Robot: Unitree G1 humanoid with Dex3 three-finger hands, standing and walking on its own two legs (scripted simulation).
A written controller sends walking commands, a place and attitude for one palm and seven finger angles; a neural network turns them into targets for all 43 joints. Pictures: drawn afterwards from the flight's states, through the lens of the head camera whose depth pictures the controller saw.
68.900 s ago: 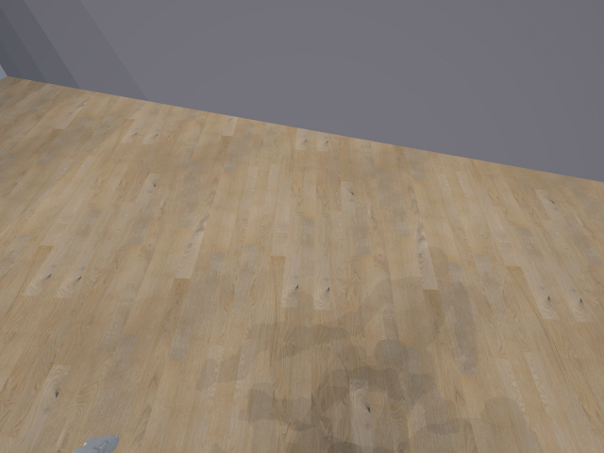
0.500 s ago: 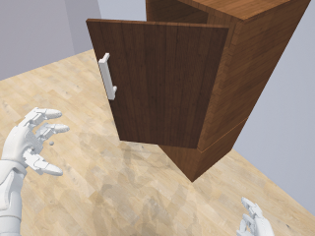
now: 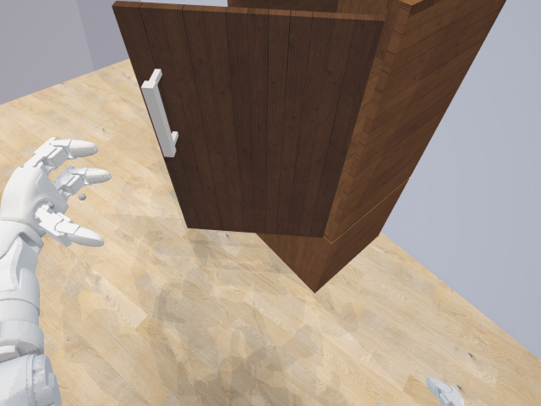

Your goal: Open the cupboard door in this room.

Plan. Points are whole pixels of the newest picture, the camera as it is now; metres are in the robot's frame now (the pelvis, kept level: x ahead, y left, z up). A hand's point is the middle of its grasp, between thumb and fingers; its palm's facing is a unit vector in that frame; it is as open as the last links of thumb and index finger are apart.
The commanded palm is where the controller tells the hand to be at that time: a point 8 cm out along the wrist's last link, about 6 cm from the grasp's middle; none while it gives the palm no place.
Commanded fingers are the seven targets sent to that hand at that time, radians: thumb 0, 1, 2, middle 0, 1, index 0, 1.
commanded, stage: move the hooked fingers beside the handle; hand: left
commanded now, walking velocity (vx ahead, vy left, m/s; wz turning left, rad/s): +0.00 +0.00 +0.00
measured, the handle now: (163, 115) +0.57 +0.21 +0.09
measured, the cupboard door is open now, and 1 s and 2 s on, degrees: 45 45 45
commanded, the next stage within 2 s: none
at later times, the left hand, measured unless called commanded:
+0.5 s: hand (98, 163) +0.44 +0.27 +0.11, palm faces -0.04 -1.00 +0.01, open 14.0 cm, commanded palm +0.42 +0.32 +0.10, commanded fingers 0.00 -0.50 0.30 -0.30 -1.20 -0.30 -1.20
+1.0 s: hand (114, 129) +0.51 +0.27 +0.11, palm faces -0.05 -1.00 +0.00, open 14.0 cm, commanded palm +0.50 +0.32 +0.10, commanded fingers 0.00 -0.50 0.30 -0.30 -1.20 -0.30 -1.20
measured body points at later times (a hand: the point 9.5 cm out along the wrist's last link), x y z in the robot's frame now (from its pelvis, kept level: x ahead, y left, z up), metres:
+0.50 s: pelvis +0.01 +0.01 +0.00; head +0.08 +0.03 +0.44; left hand +0.43 +0.33 +0.11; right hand +0.07 -0.26 -0.11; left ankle -0.01 +0.09 -0.72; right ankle +0.02 -0.09 -0.72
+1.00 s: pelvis +0.01 +0.01 -0.01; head +0.13 +0.03 +0.42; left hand +0.51 +0.33 +0.11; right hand -0.01 -0.27 -0.11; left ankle -0.01 +0.09 -0.72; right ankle +0.02 -0.09 -0.72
